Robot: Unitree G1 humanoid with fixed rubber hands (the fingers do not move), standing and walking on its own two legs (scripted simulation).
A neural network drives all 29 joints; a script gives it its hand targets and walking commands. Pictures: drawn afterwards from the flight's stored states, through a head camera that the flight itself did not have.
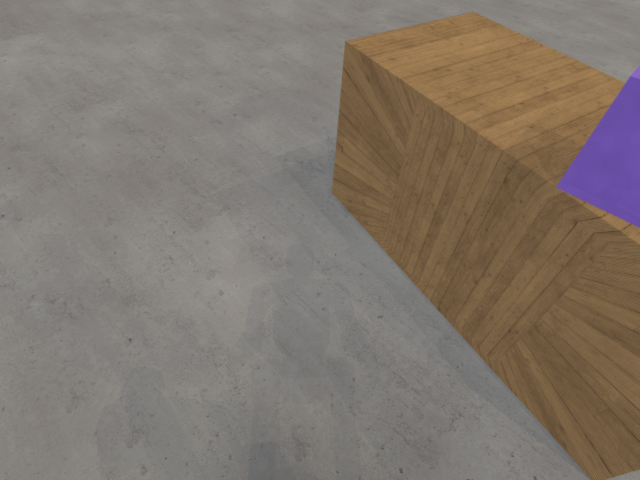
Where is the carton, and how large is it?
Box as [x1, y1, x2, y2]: [556, 65, 639, 227]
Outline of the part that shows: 639,65 629,77 556,186 639,227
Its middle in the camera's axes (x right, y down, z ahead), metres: +0.67 -0.20 +0.76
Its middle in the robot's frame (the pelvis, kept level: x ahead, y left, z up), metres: +0.70 -0.68 +0.05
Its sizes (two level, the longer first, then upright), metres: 0.210 0.200 0.250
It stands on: a pedestal, 0.68 m high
